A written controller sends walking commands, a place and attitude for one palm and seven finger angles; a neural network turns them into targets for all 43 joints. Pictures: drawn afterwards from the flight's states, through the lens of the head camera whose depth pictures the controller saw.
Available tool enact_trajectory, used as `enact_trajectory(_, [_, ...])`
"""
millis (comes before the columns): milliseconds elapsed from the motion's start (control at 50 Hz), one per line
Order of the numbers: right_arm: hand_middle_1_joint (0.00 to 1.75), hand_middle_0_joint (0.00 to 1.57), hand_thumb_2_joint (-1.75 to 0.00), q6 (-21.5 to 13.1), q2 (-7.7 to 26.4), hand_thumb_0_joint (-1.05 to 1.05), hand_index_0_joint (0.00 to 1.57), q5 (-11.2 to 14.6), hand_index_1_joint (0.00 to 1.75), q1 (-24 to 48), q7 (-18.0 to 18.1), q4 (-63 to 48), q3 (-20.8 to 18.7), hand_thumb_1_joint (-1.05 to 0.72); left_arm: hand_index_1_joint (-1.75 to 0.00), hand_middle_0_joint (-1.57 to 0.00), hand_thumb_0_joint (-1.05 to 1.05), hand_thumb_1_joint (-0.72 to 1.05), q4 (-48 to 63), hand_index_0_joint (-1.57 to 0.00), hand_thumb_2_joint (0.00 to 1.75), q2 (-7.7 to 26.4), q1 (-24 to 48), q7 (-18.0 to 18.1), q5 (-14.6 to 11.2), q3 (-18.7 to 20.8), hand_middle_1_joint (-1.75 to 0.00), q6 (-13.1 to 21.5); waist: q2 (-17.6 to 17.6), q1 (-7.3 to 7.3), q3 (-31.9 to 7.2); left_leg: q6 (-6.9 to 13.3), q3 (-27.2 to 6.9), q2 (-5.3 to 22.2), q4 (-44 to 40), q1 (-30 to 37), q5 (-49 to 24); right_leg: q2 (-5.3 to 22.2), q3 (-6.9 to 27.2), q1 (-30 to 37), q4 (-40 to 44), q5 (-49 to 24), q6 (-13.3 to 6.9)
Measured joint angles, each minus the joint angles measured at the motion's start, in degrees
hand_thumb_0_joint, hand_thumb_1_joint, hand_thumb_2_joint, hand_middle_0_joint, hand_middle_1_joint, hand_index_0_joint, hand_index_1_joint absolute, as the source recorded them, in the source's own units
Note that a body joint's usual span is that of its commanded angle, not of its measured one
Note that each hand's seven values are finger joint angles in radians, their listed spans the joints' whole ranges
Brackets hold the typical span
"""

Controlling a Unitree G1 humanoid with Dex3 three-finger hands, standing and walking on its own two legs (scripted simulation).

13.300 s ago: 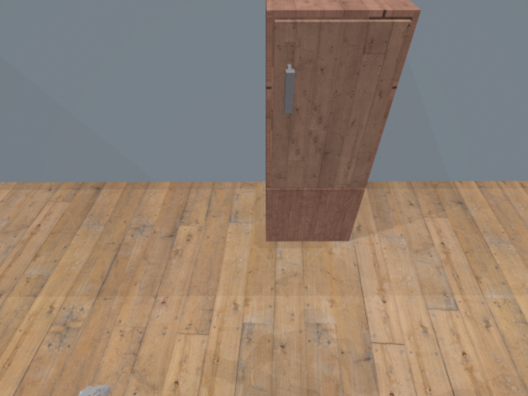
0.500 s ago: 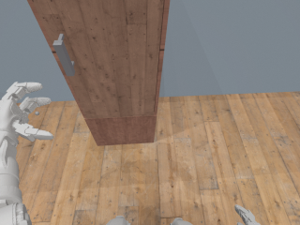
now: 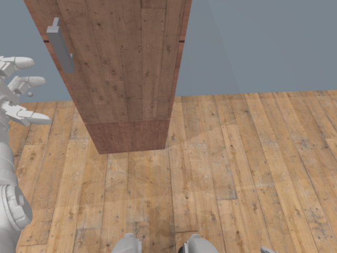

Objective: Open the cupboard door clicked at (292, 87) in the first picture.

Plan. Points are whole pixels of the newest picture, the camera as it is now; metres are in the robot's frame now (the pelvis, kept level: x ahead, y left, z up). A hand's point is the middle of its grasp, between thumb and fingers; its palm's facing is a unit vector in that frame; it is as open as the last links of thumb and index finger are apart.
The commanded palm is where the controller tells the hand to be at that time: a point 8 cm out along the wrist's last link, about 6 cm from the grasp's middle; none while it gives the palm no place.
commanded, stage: move the hooked fingers beside the handle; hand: left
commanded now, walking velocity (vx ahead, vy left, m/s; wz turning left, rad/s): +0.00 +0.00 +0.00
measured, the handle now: (63, 46) +0.60 +0.28 +0.09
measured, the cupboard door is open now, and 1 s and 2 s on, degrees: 0 0 0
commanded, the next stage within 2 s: slide the fingers in behind the handle in 1.78 s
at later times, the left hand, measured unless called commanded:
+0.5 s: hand (37, 66) +0.51 +0.31 +0.10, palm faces +0.12 -0.99 -0.01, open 13.9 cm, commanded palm +0.50 +0.36 +0.09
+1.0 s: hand (30, 63) +0.53 +0.34 +0.09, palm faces +0.13 -0.99 +0.00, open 13.9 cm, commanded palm +0.52 +0.36 +0.08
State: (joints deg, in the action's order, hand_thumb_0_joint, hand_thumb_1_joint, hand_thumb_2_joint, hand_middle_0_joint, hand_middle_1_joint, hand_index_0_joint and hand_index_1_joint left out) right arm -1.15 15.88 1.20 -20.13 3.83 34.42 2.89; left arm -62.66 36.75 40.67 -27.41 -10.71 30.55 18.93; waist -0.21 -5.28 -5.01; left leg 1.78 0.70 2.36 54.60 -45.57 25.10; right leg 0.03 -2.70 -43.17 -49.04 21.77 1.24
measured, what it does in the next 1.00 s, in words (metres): stands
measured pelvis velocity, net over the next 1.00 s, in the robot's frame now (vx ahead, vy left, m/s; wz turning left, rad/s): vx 0.01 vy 0.00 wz -0.04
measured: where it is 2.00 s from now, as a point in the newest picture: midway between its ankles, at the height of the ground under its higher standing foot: outside the picture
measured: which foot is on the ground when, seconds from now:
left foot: down 0.00-1.00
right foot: down 0.00-1.00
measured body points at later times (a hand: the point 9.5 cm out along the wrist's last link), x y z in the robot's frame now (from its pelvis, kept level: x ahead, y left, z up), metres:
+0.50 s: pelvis +0.00 +0.00 -0.01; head +0.15 +0.03 +0.41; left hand +0.50 +0.36 +0.10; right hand -0.02 -0.28 -0.10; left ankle +0.01 +0.09 -0.69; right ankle +0.02 -0.14 -0.69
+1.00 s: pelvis +0.01 +0.00 -0.02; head +0.18 +0.05 +0.40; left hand +0.52 +0.39 +0.09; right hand -0.01 -0.26 -0.10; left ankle +0.01 +0.09 -0.69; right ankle +0.02 -0.14 -0.69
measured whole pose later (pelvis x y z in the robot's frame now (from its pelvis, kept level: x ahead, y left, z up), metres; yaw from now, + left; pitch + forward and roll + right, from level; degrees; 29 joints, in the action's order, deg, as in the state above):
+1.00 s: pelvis +0.01 +0.00 -0.02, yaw -2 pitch +26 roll -7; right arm 6.1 16.3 -0.3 -24.1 2.2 32.6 5.2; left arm -74.2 56.1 58.6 -29.7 -2.5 37.4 15.1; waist 0.7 -12.2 -4.2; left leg 1.8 -0.9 4.7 60.3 -58.7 27.5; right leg -2.4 -3.9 -54.5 -50.8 22.0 1.3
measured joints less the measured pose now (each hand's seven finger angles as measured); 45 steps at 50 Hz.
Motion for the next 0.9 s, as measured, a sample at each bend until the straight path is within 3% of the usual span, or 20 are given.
enact_trajectory(100, [0.30, 0.20, -0.90, 1.14, 0.26, 0.00, 0.20, -0.29, 0.30, -0.80, -0.11, -0.25, 0.26, -0.90, -1.20, -0.30, -0.01, -0.50, -3.72, -0.30, 0.30, 3.09, 3.33, 0.36, 2.16, 0.14, -1.20, -0.27, 0.26, -0.99, 0.46, 0.09, -0.13, 0.09, 0.89, -1.99, 0.05, -0.08, -0.09, -1.82, -0.59, -0.09, 0.07])
enact_trajectory(220, [0.30, 0.20, -0.90, 2.33, 0.61, 0.00, 0.20, -0.64, 0.30, -1.76, 0.03, 0.97, 0.70, -0.90, -1.20, -0.30, -0.01, -0.50, -6.98, -0.30, 0.30, 6.11, 8.45, 0.15, 2.80, 0.99, -1.20, 0.82, 0.03, -2.22, 0.98, -0.03, -0.64, 0.31, 2.06, -4.64, 0.14, -0.31, -0.55, -4.17, -1.38, -0.08, -0.04])
enact_trajectory(320, [0.30, 0.20, -0.90, 3.30, 1.11, 0.00, 0.20, -0.85, 0.30, -2.65, 0.26, 1.21, 0.76, -0.90, -1.20, -0.30, -0.01, -0.50, -9.46, -0.30, 0.30, 9.17, 12.06, -0.23, 4.42, 0.59, -1.20, -0.56, 0.21, -3.76, 1.06, -0.20, -1.08, 0.58, 2.67, -6.59, 0.24, -0.60, -0.93, -5.87, -1.60, -0.11, -0.21])
enact_trajectory(580, [0.30, 0.20, -0.90, 5.66, 1.72, 0.00, 0.20, -1.26, 0.30, -3.81, 0.05, -0.38, 1.82, -0.90, -1.20, -0.30, -0.01, -0.50, -14.30, -0.30, 0.30, 17.70, 19.06, 0.14, 8.04, 4.05, -1.20, -2.40, 0.81, -6.99, 1.73, -0.49, -1.28, 1.83, 4.03, -10.56, 0.91, -1.84, -0.99, -9.69, -2.05, -0.15, -0.49])
enact_trajectory(760, [0.30, 0.20, -0.90, 6.80, 1.31, 0.00, 0.20, -1.10, 0.30, -3.94, -0.05, -1.35, 2.87, -0.90, -1.20, -0.30, -0.01, -0.50, -16.11, -0.30, 0.30, 21.59, 22.29, -1.85, 8.91, 4.03, -1.19, -4.18, 1.27, -7.77, 1.79, -0.39, -1.67, 2.21, 5.20, -13.16, 1.54, -2.25, -1.28, -11.86, -2.36, 0.02, -0.38])
enact_trajectory(900, [0.30, 0.20, -0.90, 7.09, 0.71, 0.00, 0.20, -1.38, 0.30, -3.94, -0.85, -1.90, 2.79, -0.90, -1.20, -0.30, -0.01, -0.50, -13.88, -0.30, 0.30, 20.78, 19.94, -2.47, 8.78, 5.94, -1.19, -4.28, 1.10, -7.40, 1.43, -0.14, -1.49, 2.38, 5.74, -13.74, 2.15, -2.42, -1.06, -12.29, -2.34, 0.20, -0.08])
